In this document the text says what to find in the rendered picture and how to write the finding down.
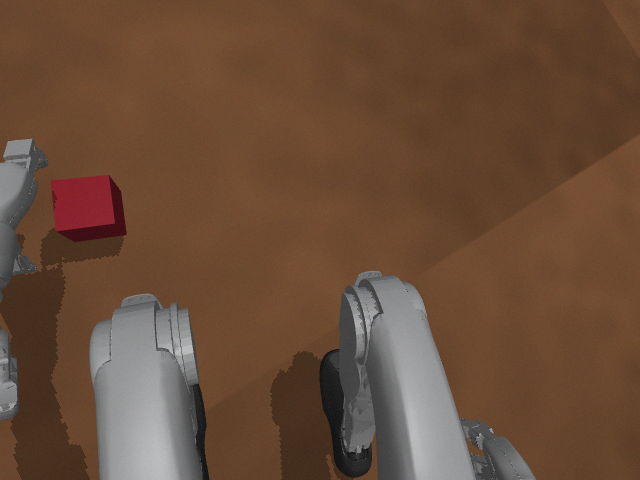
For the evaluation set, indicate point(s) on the cube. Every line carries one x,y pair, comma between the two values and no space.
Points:
88,208

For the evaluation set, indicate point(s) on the left robot hand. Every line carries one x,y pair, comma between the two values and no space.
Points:
18,189

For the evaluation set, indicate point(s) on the left robot foot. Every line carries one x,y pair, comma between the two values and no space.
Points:
200,436

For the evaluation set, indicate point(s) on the right robot hand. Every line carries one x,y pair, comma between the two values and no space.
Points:
501,462

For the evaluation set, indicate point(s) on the left robot arm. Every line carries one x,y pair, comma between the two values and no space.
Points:
9,396

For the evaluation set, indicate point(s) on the right robot foot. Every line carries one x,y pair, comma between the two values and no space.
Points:
351,464

